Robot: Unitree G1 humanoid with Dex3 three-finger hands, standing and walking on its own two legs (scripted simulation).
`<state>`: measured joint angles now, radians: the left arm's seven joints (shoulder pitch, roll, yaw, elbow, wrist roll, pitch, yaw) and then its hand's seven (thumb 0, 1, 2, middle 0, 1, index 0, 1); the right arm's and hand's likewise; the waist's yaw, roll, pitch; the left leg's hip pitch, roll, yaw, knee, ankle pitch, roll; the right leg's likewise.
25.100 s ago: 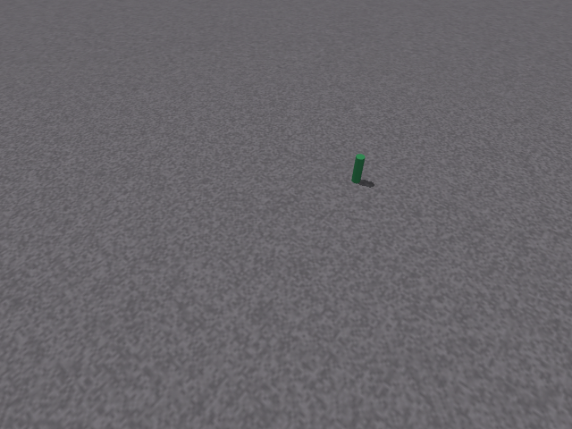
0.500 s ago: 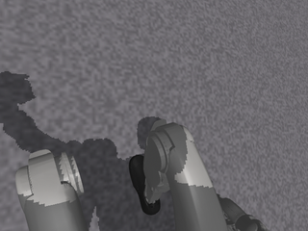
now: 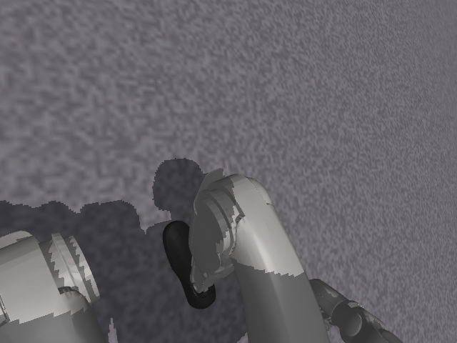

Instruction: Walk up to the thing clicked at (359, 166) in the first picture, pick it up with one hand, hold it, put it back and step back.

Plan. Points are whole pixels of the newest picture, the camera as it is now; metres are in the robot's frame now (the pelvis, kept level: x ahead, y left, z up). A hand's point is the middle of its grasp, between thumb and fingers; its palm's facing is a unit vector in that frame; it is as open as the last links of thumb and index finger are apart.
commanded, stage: lower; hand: left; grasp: from the side
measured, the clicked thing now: out of the picture +0.49 +0.35 -0.20
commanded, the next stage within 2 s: loosen in 0.58 s
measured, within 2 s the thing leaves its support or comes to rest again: rests again in 0.48 s
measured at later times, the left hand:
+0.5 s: hand out of the picture +0.50 +0.33 -0.18, palm faces +0.50 -0.86 -0.04, open 6.0 cm
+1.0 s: hand out of the picture +0.49 +0.33 -0.18, palm faces +0.50 -0.86 -0.02, open 7.0 cm
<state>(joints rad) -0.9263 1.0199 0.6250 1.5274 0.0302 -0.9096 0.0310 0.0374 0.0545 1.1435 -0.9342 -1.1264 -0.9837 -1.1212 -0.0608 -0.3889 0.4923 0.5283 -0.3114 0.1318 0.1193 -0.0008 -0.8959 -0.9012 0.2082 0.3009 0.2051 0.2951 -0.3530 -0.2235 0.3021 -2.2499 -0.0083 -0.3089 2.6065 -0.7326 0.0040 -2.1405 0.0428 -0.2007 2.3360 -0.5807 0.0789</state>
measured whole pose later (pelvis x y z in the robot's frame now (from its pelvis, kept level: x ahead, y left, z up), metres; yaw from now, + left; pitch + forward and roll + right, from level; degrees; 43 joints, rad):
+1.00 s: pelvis +0.00 +0.01 +0.00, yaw -2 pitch +17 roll -20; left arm -0.92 1.09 0.58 1.62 -0.01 -1.01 0.06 0.01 0.00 0.80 -0.95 -0.97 -0.99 -0.96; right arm -0.17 -0.39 0.59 0.49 -0.35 0.15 0.09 0.00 -0.90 -0.89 0.21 0.30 0.21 0.30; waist -0.36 -0.27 0.34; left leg -2.22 0.01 -0.35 2.62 -0.75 0.02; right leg -2.09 0.06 -0.24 2.30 -0.57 0.09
